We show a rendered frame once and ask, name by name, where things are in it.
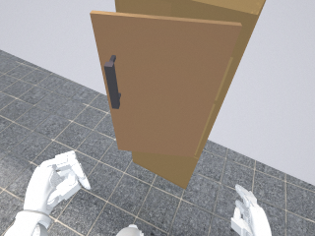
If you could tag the left robot forearm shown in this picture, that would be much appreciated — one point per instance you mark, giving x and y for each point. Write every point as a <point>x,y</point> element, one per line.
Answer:
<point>30,223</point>

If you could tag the robot left shin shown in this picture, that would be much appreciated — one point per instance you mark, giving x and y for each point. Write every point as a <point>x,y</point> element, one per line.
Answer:
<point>133,225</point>

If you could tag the left robot hand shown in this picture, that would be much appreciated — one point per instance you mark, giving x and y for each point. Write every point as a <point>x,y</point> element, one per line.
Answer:
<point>40,195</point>

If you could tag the right robot hand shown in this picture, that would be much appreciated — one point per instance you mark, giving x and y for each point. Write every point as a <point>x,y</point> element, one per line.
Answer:
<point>255,221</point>

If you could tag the handle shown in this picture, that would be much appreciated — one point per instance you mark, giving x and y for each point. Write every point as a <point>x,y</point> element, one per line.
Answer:
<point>110,74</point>

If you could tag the cupboard door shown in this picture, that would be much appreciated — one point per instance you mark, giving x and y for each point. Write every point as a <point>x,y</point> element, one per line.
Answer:
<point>168,71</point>

